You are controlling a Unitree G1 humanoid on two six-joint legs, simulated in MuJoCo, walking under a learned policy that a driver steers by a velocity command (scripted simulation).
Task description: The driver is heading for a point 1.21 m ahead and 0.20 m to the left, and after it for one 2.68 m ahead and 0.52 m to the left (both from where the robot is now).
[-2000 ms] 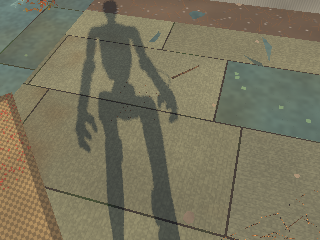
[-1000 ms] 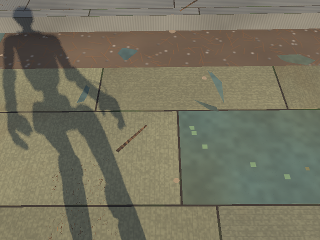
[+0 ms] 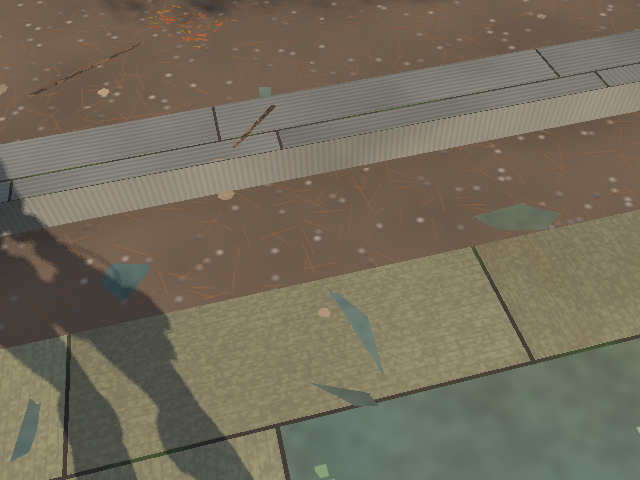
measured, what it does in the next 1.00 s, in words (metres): walks ahead: left foot, then right foot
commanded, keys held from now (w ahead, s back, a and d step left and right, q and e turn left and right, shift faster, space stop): w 1.00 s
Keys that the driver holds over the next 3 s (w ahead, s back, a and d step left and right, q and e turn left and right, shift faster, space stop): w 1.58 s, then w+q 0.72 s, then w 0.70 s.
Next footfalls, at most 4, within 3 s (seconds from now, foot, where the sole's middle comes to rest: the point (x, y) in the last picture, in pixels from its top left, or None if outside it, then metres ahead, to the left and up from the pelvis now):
0.40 left None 0.38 0.12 -0.78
0.96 right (372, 391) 0.68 -0.07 -0.78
1.52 left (292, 285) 0.98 0.11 -0.78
2.02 right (351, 208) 1.24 -0.05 -0.78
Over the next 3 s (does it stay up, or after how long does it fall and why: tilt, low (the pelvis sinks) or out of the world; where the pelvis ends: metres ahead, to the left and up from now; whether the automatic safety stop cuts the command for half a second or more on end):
stays up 1.54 0.30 0.12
